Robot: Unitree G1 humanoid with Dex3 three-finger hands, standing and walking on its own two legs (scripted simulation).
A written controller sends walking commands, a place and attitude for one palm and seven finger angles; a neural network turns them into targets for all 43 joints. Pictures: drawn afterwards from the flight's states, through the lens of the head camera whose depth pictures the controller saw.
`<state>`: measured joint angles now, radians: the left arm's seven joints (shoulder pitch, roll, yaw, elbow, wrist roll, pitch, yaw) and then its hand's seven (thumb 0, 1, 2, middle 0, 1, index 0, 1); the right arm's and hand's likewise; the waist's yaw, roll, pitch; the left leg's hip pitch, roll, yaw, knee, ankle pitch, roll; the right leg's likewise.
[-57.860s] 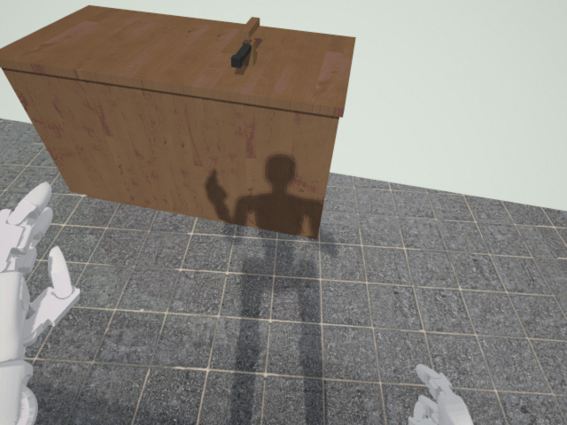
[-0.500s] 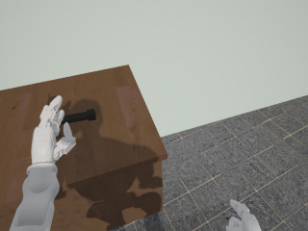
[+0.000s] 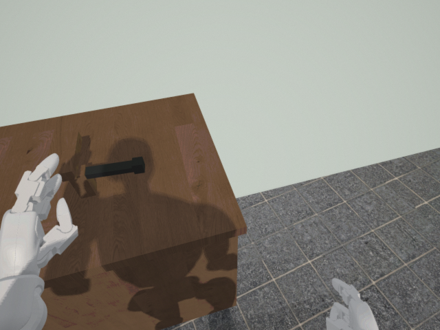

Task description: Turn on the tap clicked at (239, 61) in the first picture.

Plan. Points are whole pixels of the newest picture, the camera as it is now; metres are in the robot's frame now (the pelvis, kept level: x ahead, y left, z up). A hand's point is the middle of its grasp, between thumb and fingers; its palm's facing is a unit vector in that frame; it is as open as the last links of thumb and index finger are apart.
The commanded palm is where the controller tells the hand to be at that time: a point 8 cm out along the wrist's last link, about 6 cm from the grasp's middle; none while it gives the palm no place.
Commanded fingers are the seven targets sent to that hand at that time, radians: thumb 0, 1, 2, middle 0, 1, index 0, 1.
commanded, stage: draw the hand back beside the body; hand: left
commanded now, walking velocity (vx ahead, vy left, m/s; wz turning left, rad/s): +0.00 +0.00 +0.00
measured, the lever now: (138, 165) +0.45 +0.25 +0.03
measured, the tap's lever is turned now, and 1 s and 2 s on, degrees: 85 85 85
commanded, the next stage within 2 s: step back with the hand held close in 0.30 s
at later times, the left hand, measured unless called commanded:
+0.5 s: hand (61, 229) +0.20 +0.24 +0.17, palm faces +0.41 -0.83 -0.39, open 7.4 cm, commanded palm +0.15 +0.28 +0.17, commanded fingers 0.00 0.90 0.90 -0.20 -0.30 -0.20 -0.30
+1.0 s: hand (31, 285) +0.13 +0.25 +0.15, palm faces +0.36 -0.81 -0.45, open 7.4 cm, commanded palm +0.09 +0.29 +0.17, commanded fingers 0.00 0.90 0.90 -0.20 -0.30 -0.20 -0.30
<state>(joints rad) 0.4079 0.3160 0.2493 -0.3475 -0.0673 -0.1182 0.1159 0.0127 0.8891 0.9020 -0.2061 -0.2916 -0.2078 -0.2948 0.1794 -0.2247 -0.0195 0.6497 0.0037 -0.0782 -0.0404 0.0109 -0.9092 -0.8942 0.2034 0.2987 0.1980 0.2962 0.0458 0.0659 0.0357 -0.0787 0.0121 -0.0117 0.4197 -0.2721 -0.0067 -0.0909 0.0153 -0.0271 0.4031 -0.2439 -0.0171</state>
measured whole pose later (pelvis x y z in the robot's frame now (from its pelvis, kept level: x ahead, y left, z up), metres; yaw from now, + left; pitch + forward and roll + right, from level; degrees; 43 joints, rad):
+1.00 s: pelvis -0.08 +0.01 -0.01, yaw -1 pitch +0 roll -1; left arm 0.50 0.35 0.32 -0.44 -0.03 -0.19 0.13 0.01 0.89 0.90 -0.21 -0.30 -0.21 -0.30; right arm 0.19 -0.24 -0.02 0.57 0.01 -0.02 -0.07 0.01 -0.91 -0.89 0.20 0.30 0.20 0.30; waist 0.02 0.06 0.02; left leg -0.33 0.01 0.01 0.53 -0.20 0.01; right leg -0.32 0.01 -0.01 0.46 -0.14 0.00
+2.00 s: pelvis -0.26 -0.02 -0.01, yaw -1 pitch +1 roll +1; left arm 0.54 0.44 0.37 -0.51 -0.05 -0.16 0.13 0.01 0.88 0.90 -0.21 -0.30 -0.22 -0.30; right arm 0.18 -0.22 -0.03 0.55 0.02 -0.04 -0.06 0.01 -0.91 -0.89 0.20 0.30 0.20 0.30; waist -0.03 -0.01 0.04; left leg -0.31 0.02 0.04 0.49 -0.20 -0.01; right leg -0.37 0.04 0.04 0.54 -0.20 -0.01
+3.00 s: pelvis -0.33 -0.06 -0.01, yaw +1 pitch -2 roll +2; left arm 0.48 0.33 0.31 -0.44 -0.04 -0.16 0.13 0.01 0.89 0.90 -0.21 -0.30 -0.21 -0.30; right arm 0.22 -0.22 -0.03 0.66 0.02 -0.09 -0.04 0.01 -0.91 -0.89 0.20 0.30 0.20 0.30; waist 0.00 0.04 0.05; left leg -0.29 0.00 0.00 0.80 -0.40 0.00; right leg -0.25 0.07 -0.07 0.49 -0.22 -0.12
